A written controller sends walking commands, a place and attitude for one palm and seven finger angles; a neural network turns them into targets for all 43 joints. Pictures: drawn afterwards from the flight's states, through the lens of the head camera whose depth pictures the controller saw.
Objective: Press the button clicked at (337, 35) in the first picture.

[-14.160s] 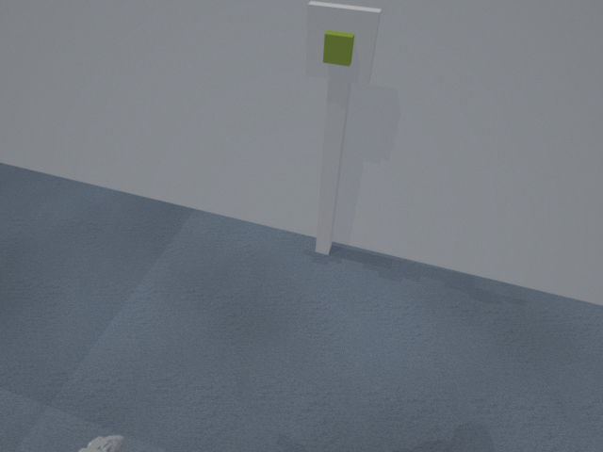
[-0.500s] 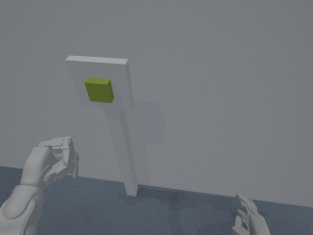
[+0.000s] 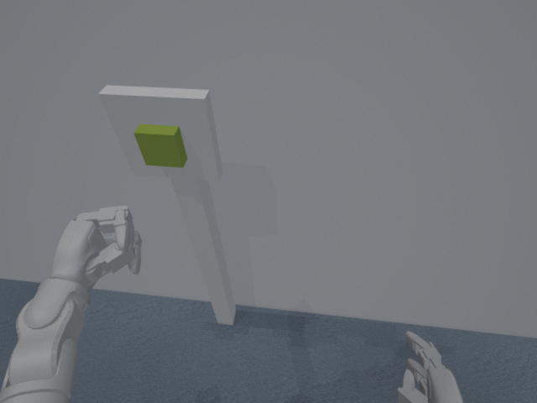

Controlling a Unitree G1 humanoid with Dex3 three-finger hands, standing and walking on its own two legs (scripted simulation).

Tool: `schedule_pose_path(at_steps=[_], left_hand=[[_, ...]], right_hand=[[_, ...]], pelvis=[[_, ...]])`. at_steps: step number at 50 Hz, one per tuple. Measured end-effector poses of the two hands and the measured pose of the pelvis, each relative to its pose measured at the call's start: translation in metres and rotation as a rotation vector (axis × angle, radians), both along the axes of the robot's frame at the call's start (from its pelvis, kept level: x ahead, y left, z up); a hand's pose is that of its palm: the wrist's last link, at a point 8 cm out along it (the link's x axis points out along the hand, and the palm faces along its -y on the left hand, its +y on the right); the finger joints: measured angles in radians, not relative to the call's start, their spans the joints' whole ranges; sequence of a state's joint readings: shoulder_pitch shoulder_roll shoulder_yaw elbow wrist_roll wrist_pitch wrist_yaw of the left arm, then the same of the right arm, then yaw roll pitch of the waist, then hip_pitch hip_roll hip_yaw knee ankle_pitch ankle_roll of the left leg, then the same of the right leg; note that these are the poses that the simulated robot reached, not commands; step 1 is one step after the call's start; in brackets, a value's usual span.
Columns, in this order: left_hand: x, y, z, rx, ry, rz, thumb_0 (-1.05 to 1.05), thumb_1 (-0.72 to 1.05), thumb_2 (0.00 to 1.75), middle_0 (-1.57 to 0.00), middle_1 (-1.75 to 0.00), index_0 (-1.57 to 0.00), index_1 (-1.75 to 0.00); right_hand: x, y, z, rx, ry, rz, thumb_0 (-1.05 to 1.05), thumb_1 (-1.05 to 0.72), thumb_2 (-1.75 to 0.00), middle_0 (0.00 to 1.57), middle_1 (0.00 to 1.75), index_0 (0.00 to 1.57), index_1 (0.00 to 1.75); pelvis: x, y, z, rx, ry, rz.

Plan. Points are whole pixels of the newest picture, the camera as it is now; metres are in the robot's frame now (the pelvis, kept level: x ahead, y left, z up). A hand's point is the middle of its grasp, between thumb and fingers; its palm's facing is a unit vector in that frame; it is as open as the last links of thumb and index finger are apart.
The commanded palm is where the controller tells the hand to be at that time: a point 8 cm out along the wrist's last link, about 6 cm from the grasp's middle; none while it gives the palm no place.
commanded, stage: aim a knuckle at the button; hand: left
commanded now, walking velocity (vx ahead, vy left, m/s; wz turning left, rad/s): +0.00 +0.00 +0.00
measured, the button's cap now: (162, 145) +0.50 +0.23 +0.13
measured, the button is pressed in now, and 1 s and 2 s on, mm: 0 0 0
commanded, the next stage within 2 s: press the button with the knuckle in 1.82 s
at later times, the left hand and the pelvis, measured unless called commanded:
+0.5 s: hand (150, 217) +0.35 +0.21 +0.11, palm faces -0.02 -1.00 -0.06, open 3.1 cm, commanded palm +0.32 +0.26 +0.10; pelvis +0.01 +0.01 +0.00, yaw -1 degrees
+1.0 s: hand (160, 196) +0.40 +0.21 +0.10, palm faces -0.04 -1.00 -0.03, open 3.1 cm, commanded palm +0.36 +0.27 +0.10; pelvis +0.01 +0.01 -0.01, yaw -2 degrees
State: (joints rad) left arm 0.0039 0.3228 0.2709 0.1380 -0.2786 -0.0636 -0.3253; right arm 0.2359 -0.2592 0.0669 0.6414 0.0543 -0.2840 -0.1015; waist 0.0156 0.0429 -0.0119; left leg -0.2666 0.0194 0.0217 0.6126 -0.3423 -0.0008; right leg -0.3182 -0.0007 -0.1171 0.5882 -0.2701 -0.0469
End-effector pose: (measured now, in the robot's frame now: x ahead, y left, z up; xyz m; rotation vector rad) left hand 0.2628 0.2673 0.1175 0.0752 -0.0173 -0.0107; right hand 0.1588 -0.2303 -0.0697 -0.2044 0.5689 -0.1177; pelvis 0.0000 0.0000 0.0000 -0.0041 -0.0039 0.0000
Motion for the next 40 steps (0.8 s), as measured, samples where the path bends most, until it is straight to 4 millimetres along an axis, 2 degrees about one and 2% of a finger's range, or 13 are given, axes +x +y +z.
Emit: schedule_pose_path(at_steps=[7,18,27,35,40], left_hand=[[0.023,0.007,-0.003,-0.021,0.01,0.005,0.02,0.9,0.9,-1.3,-1.5,-1.3,-1.5],[0.045,-0.005,-0.014,-0.027,0.028,-0.012,0.02,0.9,0.9,-1.3,-1.5,-1.3,-1.5],[0.068,-0.005,-0.004,-0.022,-0.004,-0.011,0.02,0.9,0.9,-1.3,-1.5,-1.3,-1.5],[0.083,-0.004,-0.018,-0.031,0.049,-0.006,0.02,0.9,0.9,-1.3,-1.5,-1.3,-1.5],[0.094,-0.003,-0.015,-0.032,0.018,0.002,0.02,0.9,0.9,-1.3,-1.5,-1.3,-1.5]], right_hand=[[-0.008,-0.008,-0.003,-0.012,0.036,-0.039,0.01,-0.91,-0.9,0.21,0.3,0.2,0.3],[-0.011,-0.003,-0.009,-0.012,0.089,-0.044,0.01,-0.91,-0.9,0.2,0.3,0.2,0.3],[-0.015,0.002,-0.014,0.006,0.128,-0.051,0.01,-0.91,-0.9,0.21,0.3,0.2,0.3],[-0.027,-0.006,-0.02,-0.007,0.187,-0.07,0.01,-0.91,-0.9,0.21,0.3,0.2,0.3],[-0.038,-0.012,-0.024,-0.023,0.23,-0.088,0.01,-0.91,-0.9,0.21,0.3,0.2,0.3]], pelvis=[[0.006,0.003,0.0,0.002,0.017,-0.012],[0.009,0.008,0.0,0.006,0.035,-0.011],[0.011,0.009,0.0,0.006,0.051,-0.017],[0.009,0.008,-0.002,0.007,0.064,-0.017],[0.007,0.007,-0.003,0.006,0.073,-0.017]])
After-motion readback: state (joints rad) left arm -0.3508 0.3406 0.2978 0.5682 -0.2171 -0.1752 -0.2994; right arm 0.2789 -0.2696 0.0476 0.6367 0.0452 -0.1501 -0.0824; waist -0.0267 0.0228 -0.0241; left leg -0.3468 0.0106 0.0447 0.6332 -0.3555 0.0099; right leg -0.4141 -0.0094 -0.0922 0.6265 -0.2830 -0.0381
